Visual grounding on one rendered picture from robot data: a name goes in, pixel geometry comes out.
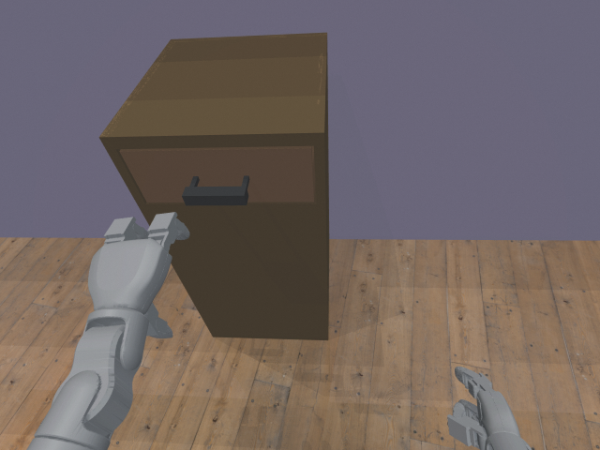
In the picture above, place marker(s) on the robot right hand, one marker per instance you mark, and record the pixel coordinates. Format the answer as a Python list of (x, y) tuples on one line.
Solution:
[(471, 424)]

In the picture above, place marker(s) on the robot left forearm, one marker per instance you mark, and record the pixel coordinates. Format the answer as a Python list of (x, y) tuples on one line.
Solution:
[(96, 396)]

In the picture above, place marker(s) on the cabinet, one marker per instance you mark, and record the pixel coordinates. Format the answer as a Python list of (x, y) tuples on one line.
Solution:
[(259, 270)]

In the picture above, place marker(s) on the handle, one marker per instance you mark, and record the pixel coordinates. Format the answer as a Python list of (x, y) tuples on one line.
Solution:
[(194, 195)]

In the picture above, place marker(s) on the drawer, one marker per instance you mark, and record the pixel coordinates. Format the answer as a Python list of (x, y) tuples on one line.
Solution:
[(277, 174)]

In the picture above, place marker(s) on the robot left hand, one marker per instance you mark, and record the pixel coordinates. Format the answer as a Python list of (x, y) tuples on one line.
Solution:
[(130, 268)]

